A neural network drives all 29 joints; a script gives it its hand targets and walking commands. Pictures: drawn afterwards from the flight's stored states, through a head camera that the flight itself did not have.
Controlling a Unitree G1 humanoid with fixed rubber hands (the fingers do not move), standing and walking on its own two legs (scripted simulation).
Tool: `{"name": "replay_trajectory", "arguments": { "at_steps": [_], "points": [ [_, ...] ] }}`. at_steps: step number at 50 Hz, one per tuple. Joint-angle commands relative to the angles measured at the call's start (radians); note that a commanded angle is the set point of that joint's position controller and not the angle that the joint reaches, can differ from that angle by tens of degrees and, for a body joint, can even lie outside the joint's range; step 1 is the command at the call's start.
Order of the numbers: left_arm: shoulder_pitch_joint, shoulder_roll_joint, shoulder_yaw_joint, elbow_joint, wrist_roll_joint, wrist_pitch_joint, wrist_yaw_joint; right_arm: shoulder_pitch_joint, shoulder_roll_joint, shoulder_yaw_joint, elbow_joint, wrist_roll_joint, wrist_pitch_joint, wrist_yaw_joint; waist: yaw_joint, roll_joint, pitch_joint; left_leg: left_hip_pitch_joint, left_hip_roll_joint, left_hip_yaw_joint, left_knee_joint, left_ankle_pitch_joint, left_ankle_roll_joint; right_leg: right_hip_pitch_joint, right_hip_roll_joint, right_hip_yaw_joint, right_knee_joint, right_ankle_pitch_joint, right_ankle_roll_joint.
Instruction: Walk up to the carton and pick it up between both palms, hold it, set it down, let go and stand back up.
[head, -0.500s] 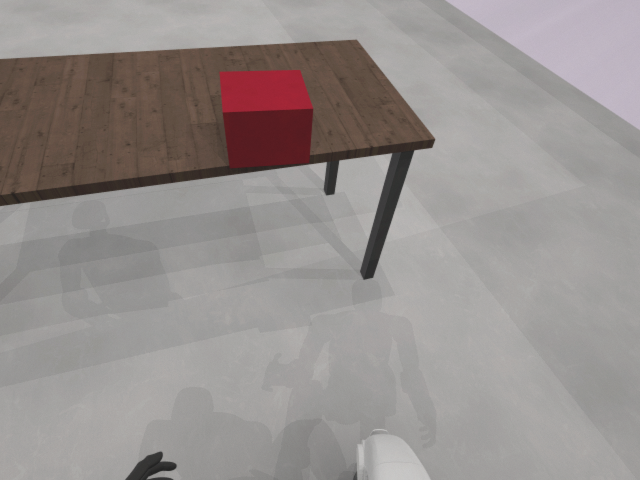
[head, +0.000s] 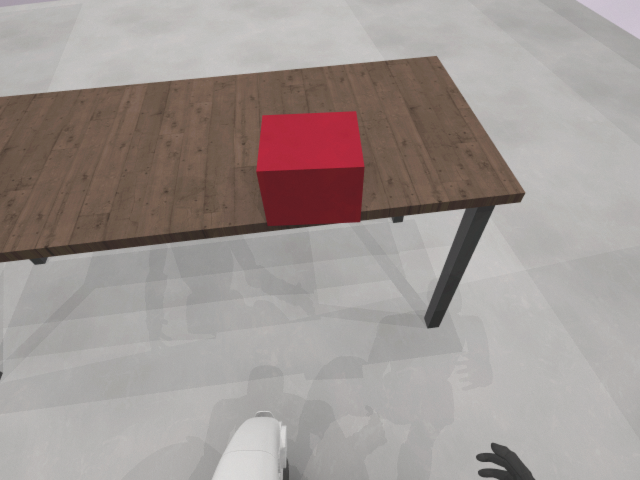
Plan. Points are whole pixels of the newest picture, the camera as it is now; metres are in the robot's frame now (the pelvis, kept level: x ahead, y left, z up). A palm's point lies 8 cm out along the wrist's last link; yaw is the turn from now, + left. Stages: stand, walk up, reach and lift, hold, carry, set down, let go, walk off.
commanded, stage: walk up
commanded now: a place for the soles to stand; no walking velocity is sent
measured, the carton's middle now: (311, 169) +0.64 +0.06 -0.04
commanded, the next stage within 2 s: none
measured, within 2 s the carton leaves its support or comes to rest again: neither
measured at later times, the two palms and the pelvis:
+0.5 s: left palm (120, 392) +0.23 +0.33 -0.12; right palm out of the picture +0.12 -0.17 -0.11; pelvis +0.17 +0.08 +0.00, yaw -2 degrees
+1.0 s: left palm (139, 343) +0.32 +0.33 -0.14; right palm (438, 396) +0.25 -0.15 -0.13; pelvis +0.22 +0.10 -0.01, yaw -5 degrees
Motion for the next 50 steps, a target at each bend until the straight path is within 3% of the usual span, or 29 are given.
{"name": "replay_trajectory", "arguments": {
  "at_steps": [1, 3, 5, 6, 7, 8, 9, 10, 11, 13, 16, 19, 23, 27, 29, 31, 32, 33, 34, 35, 36, 38, 42, 44, 45, 46, 47, 48, 50],
  "points": [
    [0.010, 0.167, 0.031, -0.054, 0.009, -0.018, -0.007, -0.022, 0.011, 0.015, -0.044, -0.002, -0.012, 0.016, -0.020, -0.218, 0.023, 0.157, -0.016, 0.074, -0.213, 0.132, 0.016, -0.139, -0.180, 0.088, -0.160, 0.354, -0.156],
    [0.027, 0.194, 0.037, -0.052, 0.016, -0.004, -0.003, -0.022, -0.013, 0.005, -0.037, -0.010, -0.011, 0.012, -0.018, -0.201, 0.019, 0.209, -0.018, 0.070, -0.253, 0.074, 0.033, -0.121, -0.243, 0.129, -0.149, 0.296, -0.169],
    [0.022, 0.204, 0.038, -0.054, 0.019, 0.017, -0.002, 0.051, -0.040, -0.007, -0.009, -0.015, -0.015, 0.002, -0.053, -0.160, 0.017, 0.305, -0.027, 0.073, -0.304, -0.010, 0.051, -0.134, -0.267, 0.150, -0.089, 0.190, -0.166],
    [0.021, 0.197, 0.033, -0.054, 0.021, 0.029, -0.005, 0.120, -0.061, -0.018, 0.014, -0.017, -0.020, -0.004, -0.085, -0.106, -0.003, 0.401, -0.044, 0.071, -0.348, -0.035, 0.060, -0.164, -0.239, 0.127, 0.018, 0.165, -0.149],
    [0.060, 0.157, 0.016, -0.048, 0.022, 0.039, -0.010, 0.215, -0.100, -0.041, 0.042, -0.024, -0.027, -0.014, -0.116, 0.012, -0.060, 0.531, -0.032, 0.023, -0.389, -0.067, 0.068, -0.203, -0.170, 0.068, 0.225, 0.144, -0.119],
    [0.133, 0.088, -0.013, -0.051, 0.013, 0.045, -0.015, 0.289, -0.172, -0.069, 0.045, -0.018, -0.028, -0.024, -0.131, 0.194, -0.161, 0.649, 0.127, -0.211, -0.427, -0.171, 0.108, -0.307, -0.063, 0.012, 0.503, -0.045, -0.070],
    [0.156, 0.063, -0.022, -0.072, 0.004, 0.058, -0.015, 0.312, -0.203, -0.071, 0.032, 0.016, -0.020, -0.040, -0.124, 0.224, -0.137, 0.661, 0.259, -0.515, -0.568, -0.315, 0.155, -0.455, 0.045, 0.081, 0.683, -0.339, -0.041],
    [0.127, 0.117, 0.002, -0.092, -0.006, 0.073, -0.009, 0.279, -0.230, -0.079, 0.028, 0.049, -0.008, -0.058, -0.128, 0.176, -0.093, 0.610, 0.310, -0.617, -0.686, -0.483, 0.209, -0.522, 0.015, 0.141, 0.771, -0.301, -0.032],
    [0.039, 0.144, 0.006, -0.111, -0.007, 0.073, -0.011, 0.244, -0.189, -0.070, 0.019, 0.071, -0.004, -0.065, -0.132, 0.118, -0.028, 0.533, 0.284, -0.570, -0.736, -0.483, 0.192, -0.540, -0.012, 0.172, 0.807, -0.238, -0.032],
    [-0.011, 0.109, 0.004, -0.111, -0.011, 0.057, -0.017, 0.199, -0.129, -0.051, 0.001, 0.061, -0.017, -0.064, -0.096, 0.074, 0.038, 0.436, 0.219, -0.340, -0.712, -0.172, 0.117, -0.504, -0.032, 0.218, 0.758, -0.112, -0.036],
    [0.022, 0.083, 0.008, -0.071, -0.002, 0.050, -0.021, 0.158, -0.063, -0.032, 0.008, 0.039, -0.037, -0.047, -0.041, 0.048, 0.007, 0.350, 0.154, -0.176, -0.712, -0.072, 0.122, -0.405, -0.026, 0.211, 0.697, -0.046, -0.024],
    [0.014, 0.071, 0.013, -0.053, 0.006, 0.057, -0.024, 0.189, -0.057, -0.029, 0.021, 0.029, -0.051, -0.045, -0.033, 0.020, -0.004, 0.359, 0.127, -0.105, -0.719, -0.096, 0.138, -0.436, -0.005, 0.188, 0.654, 0.039, -0.014],
    [-0.121, 0.060, 0.000, -0.087, 0.003, 0.064, -0.016, 0.224, -0.077, -0.025, 0.035, 0.022, -0.047, -0.045, -0.062, 0.056, 0.049, 0.354, 0.118, -0.035, -0.715, -0.128, 0.145, -0.487, -0.010, 0.163, 0.446, 0.116, -0.003],
    [-0.202, 0.040, -0.020, -0.100, 0.005, 0.060, 0.002, 0.279, -0.081, -0.011, 0.059, 0.014, -0.028, -0.052, -0.090, 0.066, 0.007, 0.422, 0.119, 0.035, -0.562, 0.296, 0.156, -0.399, 0.025, 0.110, 0.281, 0.138, -0.009],
    [-0.173, 0.038, -0.021, -0.085, 0.006, 0.056, 0.015, 0.276, -0.098, -0.002, 0.065, 0.016, -0.016, -0.054, -0.068, 0.041, -0.043, 0.422, 0.129, 0.061, -0.467, 0.439, 0.151, -0.289, 0.047, 0.082, 0.225, 0.201, -0.027],
    [-0.099, 0.053, -0.013, -0.059, 0.005, 0.048, 0.025, 0.235, -0.108, 0.009, 0.058, 0.026, -0.002, -0.054, -0.012, -0.020, -0.084, 0.362, 0.097, 0.093, -0.350, 0.372, 0.116, -0.124, 0.043, 0.080, 0.093, 0.378, -0.050],
    [-0.075, 0.088, -0.004, -0.051, 0.007, 0.045, 0.028, 0.257, -0.080, 0.023, 0.059, 0.033, -0.001, -0.054, -0.001, -0.076, -0.122, 0.311, 0.070, 0.102, -0.269, 0.265, 0.088, -0.025, -0.019, 0.150, 0.094, 0.507, -0.077],
    [-0.058, 0.146, 0.009, -0.057, 0.004, 0.046, 0.030, 0.307, -0.040, 0.041, 0.054, 0.042, 0.001, -0.055, -0.006, -0.172, -0.182, 0.239, 0.021, 0.110, -0.136, 0.035, 0.046, 0.048, -0.186, 0.362, 0.099, 0.655, -0.155],
    [-0.048, 0.183, 0.016, -0.051, -0.013, 0.056, 0.032, 0.353, -0.015, 0.046, 0.064, 0.042, 0.018, -0.062, -0.011, -0.225, -0.194, 0.232, -0.054, 0.082, -0.003, -0.384, 0.020, 0.004, -0.328, 0.560, 0.018, 0.593, -0.264],
    [-0.078, 0.181, 0.018, -0.045, -0.026, 0.069, 0.038, 0.333, -0.022, 0.040, 0.065, 0.037, 0.042, -0.074, -0.011, -0.223, -0.152, 0.212, -0.048, 0.037, 0.038, -0.568, 0.018, -0.062, -0.366, 0.603, -0.051, 0.410, -0.327],
    [-0.129, 0.161, 0.013, -0.055, -0.033, 0.076, 0.041, 0.276, -0.045, 0.035, 0.053, 0.028, 0.052, -0.080, -0.011, -0.224, -0.100, 0.190, -0.029, 0.013, 0.009, -0.579, 0.020, -0.137, -0.348, 0.588, -0.094, 0.284, -0.319],
    [-0.182, 0.132, -0.003, -0.061, -0.030, 0.078, 0.043, 0.203, -0.047, 0.031, 0.045, 0.027, 0.051, -0.074, -0.016, -0.209, -0.035, 0.205, -0.026, -0.002, -0.073, -0.519, 0.013, -0.224, -0.273, 0.482, -0.112, 0.271, -0.260],
    [-0.312, 0.148, -0.014, -0.063, -0.020, 0.086, 0.028, 0.277, -0.013, 0.028, 0.089, 0.048, 0.020, -0.061, -0.091, -0.170, -0.127, 0.436, -0.053, 0.046, -0.372, -0.054, 0.023, -0.277, -0.137, 0.266, 0.028, 0.404, -0.134],
    [-0.313, 0.127, -0.026, -0.050, -0.027, 0.091, 0.012, 0.243, -0.037, 0.022, 0.081, 0.049, 0.005, -0.060, -0.073, -0.126, -0.168, 0.476, -0.023, 0.005, -0.401, 0.066, 0.043, -0.290, -0.084, 0.207, 0.088, 0.324, -0.087],
    [-0.293, 0.113, -0.031, -0.042, -0.034, 0.095, 0.005, 0.203, -0.058, 0.021, 0.064, 0.048, 0.001, -0.061, -0.051, -0.083, -0.164, 0.431, 0.031, -0.063, -0.440, -0.003, 0.063, -0.289, -0.053, 0.186, 0.100, 0.191, -0.062],
    [-0.262, 0.105, -0.035, -0.025, -0.040, 0.104, 0.003, 0.130, -0.102, 0.014, 0.046, 0.057, 0.004, -0.061, -0.025, -0.004, -0.118, 0.290, 0.103, -0.150, -0.536, -0.195, 0.095, -0.238, -0.010, 0.165, 0.103, 0.016, -0.039],
    [-0.254, 0.105, -0.030, -0.006, -0.034, 0.112, 0.003, 0.081, -0.123, 0.009, 0.045, 0.065, 0.009, -0.058, -0.016, 0.019, -0.045, 0.144, 0.122, -0.167, -0.604, -0.370, 0.113, -0.155, 0.003, 0.154, 0.110, -0.028, -0.029],
    [-0.254, 0.113, -0.027, 0.006, -0.030, 0.113, -0.001, 0.059, -0.114, 0.015, 0.051, 0.070, 0.012, -0.056, -0.011, 0.020, 0.014, 0.095, 0.110, -0.161, -0.639, -0.429, 0.107, -0.143, -0.001, 0.166, 0.106, -0.014, -0.027],
    [-0.245, 0.131, -0.027, 0.030, -0.029, 0.105, -0.009, 0.061, -0.110, 0.023, 0.053, 0.070, 0.010, -0.058, -0.014, 0.019, 0.047, 0.126, 0.086, -0.134, -0.646, -0.365, 0.089, -0.179, -0.013, 0.183, 0.089, 0.043, -0.029]
  ]
}}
